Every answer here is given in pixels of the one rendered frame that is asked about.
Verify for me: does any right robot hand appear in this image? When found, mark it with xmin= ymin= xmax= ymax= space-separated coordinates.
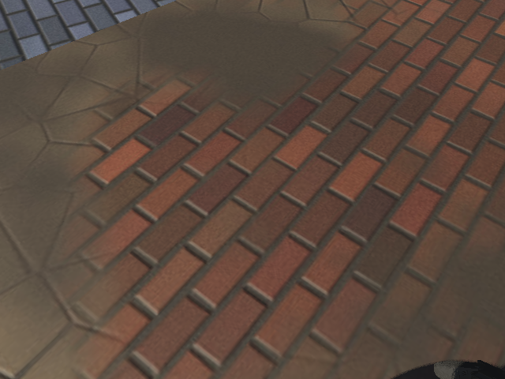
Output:
xmin=434 ymin=360 xmax=505 ymax=379

